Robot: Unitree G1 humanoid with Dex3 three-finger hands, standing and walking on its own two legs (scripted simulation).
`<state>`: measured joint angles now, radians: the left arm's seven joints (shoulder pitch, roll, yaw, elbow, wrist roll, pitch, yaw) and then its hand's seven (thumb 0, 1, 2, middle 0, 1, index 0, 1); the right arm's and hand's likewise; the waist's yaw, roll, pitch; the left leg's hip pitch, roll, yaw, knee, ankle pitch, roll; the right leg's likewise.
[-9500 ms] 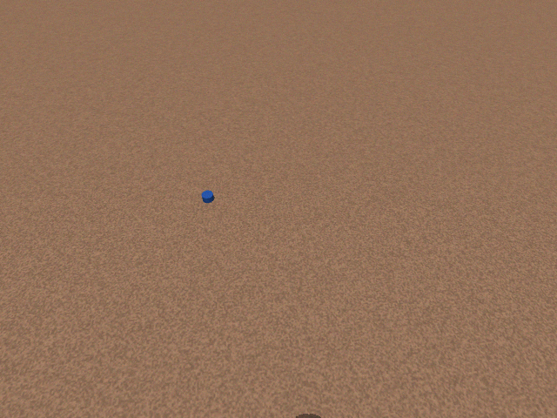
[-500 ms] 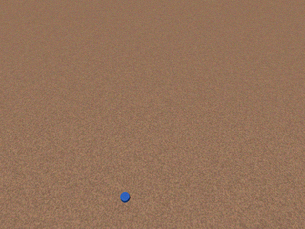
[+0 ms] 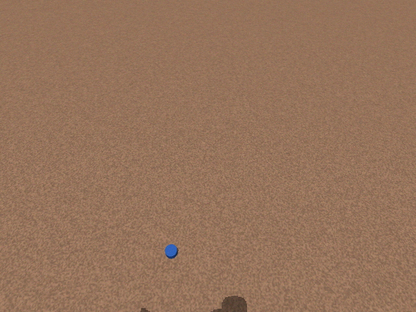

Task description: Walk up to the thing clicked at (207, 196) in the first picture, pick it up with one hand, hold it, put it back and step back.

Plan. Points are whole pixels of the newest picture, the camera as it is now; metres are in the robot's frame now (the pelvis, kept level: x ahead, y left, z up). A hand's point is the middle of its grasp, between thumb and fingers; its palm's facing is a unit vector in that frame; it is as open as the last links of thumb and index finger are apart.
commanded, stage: walk up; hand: left
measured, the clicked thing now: (171, 251) +0.46 +0.17 -0.76
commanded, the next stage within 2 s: none
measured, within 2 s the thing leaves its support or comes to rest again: neither
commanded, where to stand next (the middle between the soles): +0.05 +0.01 m, yaw -1 degrees
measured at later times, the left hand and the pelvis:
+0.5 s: hand out of the picture +0.02 +0.30 -0.18, palm faces -0.07 -0.93 -0.35, open 7.3 cm; pelvis -0.11 +0.04 -0.02, yaw -2 degrees
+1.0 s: hand out of the picture -0.12 +0.28 -0.16, palm faces +0.00 -0.91 -0.40, open 7.3 cm; pelvis -0.25 +0.01 -0.03, yaw +1 degrees
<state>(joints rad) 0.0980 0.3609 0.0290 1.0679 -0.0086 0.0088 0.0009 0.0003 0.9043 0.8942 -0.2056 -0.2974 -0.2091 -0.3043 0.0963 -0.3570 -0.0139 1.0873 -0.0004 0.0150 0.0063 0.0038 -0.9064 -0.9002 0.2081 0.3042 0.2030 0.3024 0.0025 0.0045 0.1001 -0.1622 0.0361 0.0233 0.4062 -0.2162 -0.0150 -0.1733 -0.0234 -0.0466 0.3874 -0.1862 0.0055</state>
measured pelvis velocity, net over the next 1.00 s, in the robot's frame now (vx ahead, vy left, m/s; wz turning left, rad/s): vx -0.25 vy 0.01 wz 0.01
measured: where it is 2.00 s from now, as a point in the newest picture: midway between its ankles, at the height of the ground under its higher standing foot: outside the picture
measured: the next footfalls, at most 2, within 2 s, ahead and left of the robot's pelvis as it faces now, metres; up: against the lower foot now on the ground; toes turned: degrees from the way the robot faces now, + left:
left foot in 0.26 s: -0.04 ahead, +0.15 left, +0.00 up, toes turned -1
right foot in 0.66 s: -0.15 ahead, -0.11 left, +0.00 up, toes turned -1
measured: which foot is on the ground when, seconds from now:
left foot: down 0.00-0.10, up 0.12-0.24, down 0.26-0.68, up 0.70-1.00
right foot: down 0.00-0.26, up 0.28-0.64, down 0.66-1.00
